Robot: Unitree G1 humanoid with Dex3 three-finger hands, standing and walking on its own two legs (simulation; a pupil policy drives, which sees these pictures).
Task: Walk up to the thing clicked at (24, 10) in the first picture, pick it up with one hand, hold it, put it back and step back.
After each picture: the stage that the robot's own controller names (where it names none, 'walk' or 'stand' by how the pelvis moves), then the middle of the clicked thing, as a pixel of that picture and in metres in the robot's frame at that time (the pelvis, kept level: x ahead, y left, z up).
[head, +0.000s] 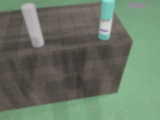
stand; (33, 26) +0.79 +0.31 -0.03
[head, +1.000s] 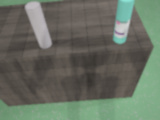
walk; (39, 27) +0.71 +0.28 -0.03
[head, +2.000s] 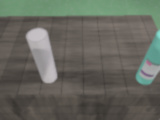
rise first; (44, 59) +0.47 +0.19 +0.00
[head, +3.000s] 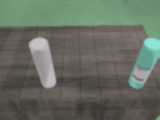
stand; (44, 65) +0.49 +0.20 -0.03
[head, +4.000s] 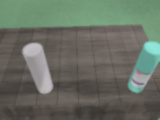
stand; (39, 71) +0.45 +0.21 -0.04
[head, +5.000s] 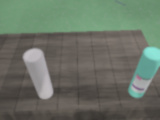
stand; (40, 76) +0.44 +0.21 -0.04
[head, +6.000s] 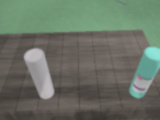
stand; (41, 76) +0.44 +0.20 -0.04
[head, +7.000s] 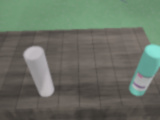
rise first; (41, 74) +0.44 +0.20 -0.04
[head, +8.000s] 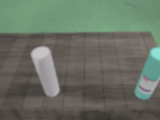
rise first; (47, 74) +0.45 +0.20 -0.03
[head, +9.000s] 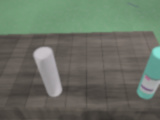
go down; (49, 74) +0.45 +0.20 -0.03
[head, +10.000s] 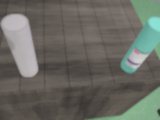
go down; (23, 50) +0.47 +0.18 +0.02
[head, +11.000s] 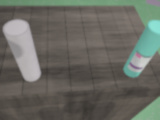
go down; (25, 55) +0.46 +0.19 +0.03
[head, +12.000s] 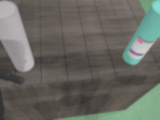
close in; (15, 42) +0.47 +0.19 +0.06
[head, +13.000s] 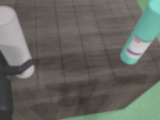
lift; (14, 48) +0.45 +0.18 +0.06
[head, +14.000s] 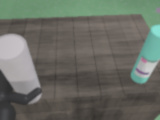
lift; (22, 76) +0.32 +0.18 +0.13
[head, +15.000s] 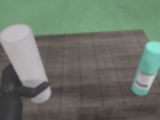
hold; (30, 69) +0.33 +0.17 +0.16
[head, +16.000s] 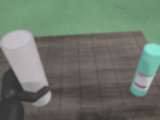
hold; (31, 74) +0.32 +0.17 +0.15
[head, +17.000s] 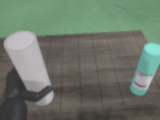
crouch; (34, 74) +0.32 +0.16 +0.15
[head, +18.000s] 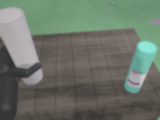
crouch; (23, 52) +0.39 +0.19 +0.17
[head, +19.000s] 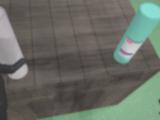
lower; (6, 48) +0.46 +0.20 +0.04
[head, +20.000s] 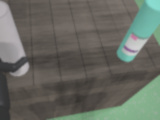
lower; (8, 45) +0.46 +0.19 +0.07
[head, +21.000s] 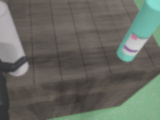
lower; (7, 45) +0.46 +0.19 +0.07
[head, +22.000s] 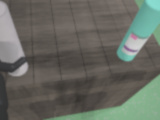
lower; (7, 45) +0.46 +0.19 +0.07
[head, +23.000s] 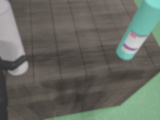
loosen; (8, 43) +0.46 +0.19 +0.07
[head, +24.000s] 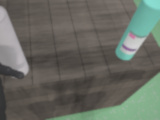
withdraw; (7, 48) +0.45 +0.19 +0.07
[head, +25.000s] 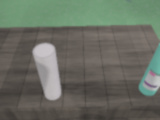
sink last; (49, 74) +0.41 +0.17 +0.01
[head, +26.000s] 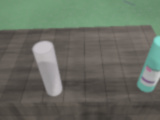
stand; (49, 71) +0.44 +0.18 +0.01
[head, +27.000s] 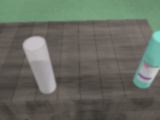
stand; (42, 68) +0.43 +0.18 +0.02
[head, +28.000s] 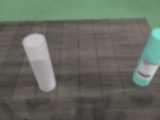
stand; (41, 66) +0.44 +0.18 +0.03
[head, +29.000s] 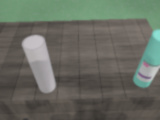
stand; (41, 67) +0.43 +0.19 +0.03
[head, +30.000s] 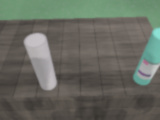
stand; (43, 65) +0.44 +0.18 +0.02
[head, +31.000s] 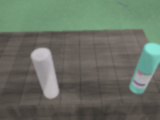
stand; (46, 75) +0.44 +0.18 -0.03
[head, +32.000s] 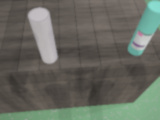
walk; (45, 39) +0.53 +0.17 -0.02
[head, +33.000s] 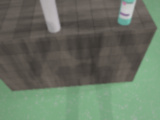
walk; (49, 10) +0.78 +0.22 -0.01
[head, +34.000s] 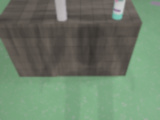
stand; (60, 2) +1.06 +0.20 -0.02
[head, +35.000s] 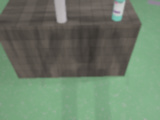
stand; (60, 4) +1.05 +0.18 -0.04
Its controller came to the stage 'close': yes
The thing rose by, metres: 0.20
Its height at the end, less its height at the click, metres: +0.00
